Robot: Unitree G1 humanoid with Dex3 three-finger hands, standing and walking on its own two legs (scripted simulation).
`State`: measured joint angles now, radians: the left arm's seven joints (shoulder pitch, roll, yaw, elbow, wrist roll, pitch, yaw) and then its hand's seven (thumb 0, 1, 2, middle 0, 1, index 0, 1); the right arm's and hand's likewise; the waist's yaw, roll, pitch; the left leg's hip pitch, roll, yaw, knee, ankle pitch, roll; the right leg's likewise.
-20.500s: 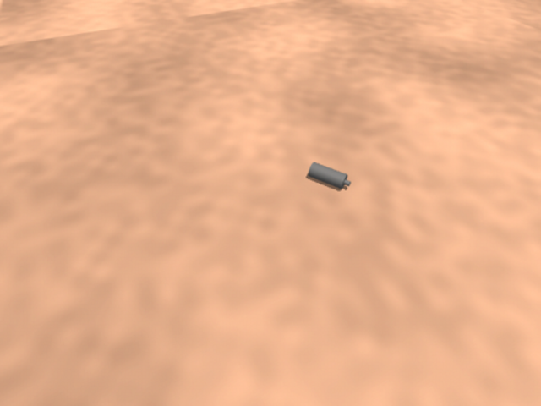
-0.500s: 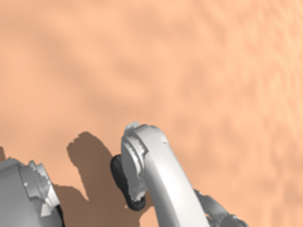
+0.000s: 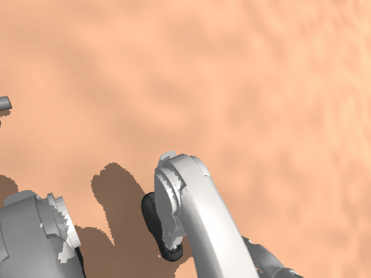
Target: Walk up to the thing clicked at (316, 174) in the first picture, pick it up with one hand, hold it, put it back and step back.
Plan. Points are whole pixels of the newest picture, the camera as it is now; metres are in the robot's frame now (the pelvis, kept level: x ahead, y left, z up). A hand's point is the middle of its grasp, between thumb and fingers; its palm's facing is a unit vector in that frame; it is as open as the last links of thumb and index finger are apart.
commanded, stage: settle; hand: left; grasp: from above
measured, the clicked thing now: out of the picture +0.46 +0.34 -0.25
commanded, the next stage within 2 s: lift in 0.56 s
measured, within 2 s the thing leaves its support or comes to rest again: neither
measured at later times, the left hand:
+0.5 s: hand out of the picture +0.44 +0.35 -0.14, palm faces -0.46 -0.09 -0.89, open 10.9 cm
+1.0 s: hand out of the picture +0.41 +0.35 -0.07, palm faces -0.48 -0.13 -0.87, open 11.0 cm
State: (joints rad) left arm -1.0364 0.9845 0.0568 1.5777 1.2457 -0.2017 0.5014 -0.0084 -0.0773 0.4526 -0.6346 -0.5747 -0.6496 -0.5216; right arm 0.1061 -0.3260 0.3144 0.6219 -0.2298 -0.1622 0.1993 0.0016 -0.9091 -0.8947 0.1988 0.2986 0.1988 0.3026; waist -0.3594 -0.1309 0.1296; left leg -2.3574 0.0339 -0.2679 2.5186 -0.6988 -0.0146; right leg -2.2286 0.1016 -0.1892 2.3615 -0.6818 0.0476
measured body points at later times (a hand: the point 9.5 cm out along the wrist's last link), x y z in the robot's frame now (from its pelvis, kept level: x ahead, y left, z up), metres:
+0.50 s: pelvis +0.00 +0.00 +0.02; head +0.23 +0.11 +0.39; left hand +0.46 +0.36 -0.09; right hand +0.09 -0.26 -0.07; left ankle +0.06 +0.13 -0.28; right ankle +0.11 -0.11 -0.28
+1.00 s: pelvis -0.01 +0.00 +0.06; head +0.21 +0.09 +0.44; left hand +0.43 +0.36 -0.02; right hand +0.08 -0.26 -0.04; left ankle +0.06 +0.13 -0.28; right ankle +0.11 -0.11 -0.28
